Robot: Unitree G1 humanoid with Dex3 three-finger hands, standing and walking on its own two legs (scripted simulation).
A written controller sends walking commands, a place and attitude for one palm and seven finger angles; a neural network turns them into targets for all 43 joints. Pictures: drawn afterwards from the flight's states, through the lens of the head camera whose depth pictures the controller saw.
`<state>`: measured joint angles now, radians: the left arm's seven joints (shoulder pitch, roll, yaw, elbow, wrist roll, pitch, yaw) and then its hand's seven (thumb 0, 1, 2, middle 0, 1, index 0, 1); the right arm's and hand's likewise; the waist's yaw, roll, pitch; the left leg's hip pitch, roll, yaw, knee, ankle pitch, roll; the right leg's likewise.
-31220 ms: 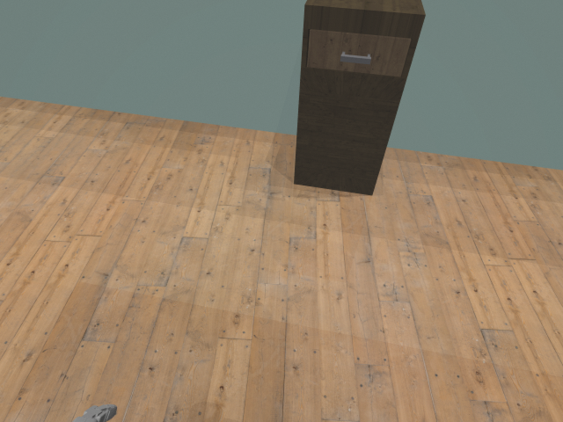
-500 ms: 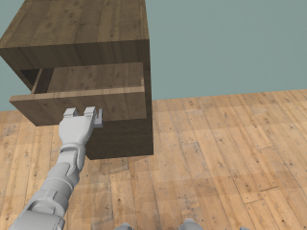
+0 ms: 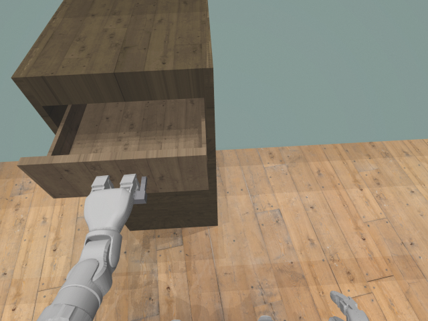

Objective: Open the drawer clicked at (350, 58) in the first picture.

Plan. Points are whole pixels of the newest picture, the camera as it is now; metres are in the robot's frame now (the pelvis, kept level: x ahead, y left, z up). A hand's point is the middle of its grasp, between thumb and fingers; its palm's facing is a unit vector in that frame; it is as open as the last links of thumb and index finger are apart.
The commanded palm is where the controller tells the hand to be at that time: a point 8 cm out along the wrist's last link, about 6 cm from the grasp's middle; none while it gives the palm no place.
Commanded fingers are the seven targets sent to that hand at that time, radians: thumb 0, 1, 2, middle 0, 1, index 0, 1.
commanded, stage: pull the drawer open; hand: left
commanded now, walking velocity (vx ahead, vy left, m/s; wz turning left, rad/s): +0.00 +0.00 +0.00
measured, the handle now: (120, 190) +0.37 +0.22 -0.01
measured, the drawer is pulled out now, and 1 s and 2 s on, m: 0.17 0.30 0.30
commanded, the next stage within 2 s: open the thumb to release the handle in 1.50 s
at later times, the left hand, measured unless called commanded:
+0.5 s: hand (115, 244) +0.27 +0.21 -0.04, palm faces -0.01 -0.06 -1.00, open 5.4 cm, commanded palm +0.22 +0.22 +0.01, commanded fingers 0.00 0.90 0.90 -0.40 -1.35 -0.40 -1.35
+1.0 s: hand (109, 283) +0.20 +0.21 -0.04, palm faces +0.00 -0.07 -1.00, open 5.4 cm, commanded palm +0.16 +0.21 +0.01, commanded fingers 0.00 0.90 0.90 -0.40 -1.35 -0.40 -1.35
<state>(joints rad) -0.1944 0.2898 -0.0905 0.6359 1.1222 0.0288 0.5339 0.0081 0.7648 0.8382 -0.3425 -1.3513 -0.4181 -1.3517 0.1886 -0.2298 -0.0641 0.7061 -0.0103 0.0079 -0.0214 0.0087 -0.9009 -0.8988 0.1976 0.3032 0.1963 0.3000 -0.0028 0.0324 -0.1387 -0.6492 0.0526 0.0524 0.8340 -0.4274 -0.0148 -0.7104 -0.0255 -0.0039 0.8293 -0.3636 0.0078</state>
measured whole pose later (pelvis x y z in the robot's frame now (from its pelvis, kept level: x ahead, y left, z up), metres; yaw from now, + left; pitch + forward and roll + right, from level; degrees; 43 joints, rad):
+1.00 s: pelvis +0.00 -0.01 -0.01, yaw +0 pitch +10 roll +1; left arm 0.35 0.27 -0.13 0.15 1.14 0.04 0.56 0.04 0.74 0.85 -0.33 -1.35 -0.42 -1.35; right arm 0.10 -0.21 -0.03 0.65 -0.04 0.01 0.00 0.01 -0.90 -0.90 0.20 0.30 0.20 0.30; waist 0.05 0.03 -0.13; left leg -0.60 0.06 0.05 0.88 -0.46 -0.03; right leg -0.67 -0.02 0.00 0.89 -0.40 -0.01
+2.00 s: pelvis -0.01 -0.02 -0.01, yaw +0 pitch +10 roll +1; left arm 0.34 0.27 -0.14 0.14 1.13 0.06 0.56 0.00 0.06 0.55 -0.35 -1.27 -0.36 -1.26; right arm 0.09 -0.20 -0.02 0.65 -0.04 0.02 -0.03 0.01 -0.90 -0.90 0.20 0.30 0.20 0.30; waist 0.06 0.02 -0.12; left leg -0.61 0.06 0.04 0.89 -0.45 -0.04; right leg -0.68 -0.02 -0.01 0.91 -0.40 -0.01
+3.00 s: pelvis -0.01 -0.01 +0.02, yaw +1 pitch +4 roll +1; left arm 0.26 0.30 -0.17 0.08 1.06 0.10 0.42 0.00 -0.49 0.30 -0.33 -1.20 -0.43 -1.23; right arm 0.10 -0.22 -0.02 0.66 -0.02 0.01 -0.05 0.01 -0.90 -0.90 0.20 0.30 0.20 0.30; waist 0.08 0.05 -0.06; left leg -0.40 0.04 0.03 0.71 -0.37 -0.03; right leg -0.47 -0.03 -0.02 0.72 -0.32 0.00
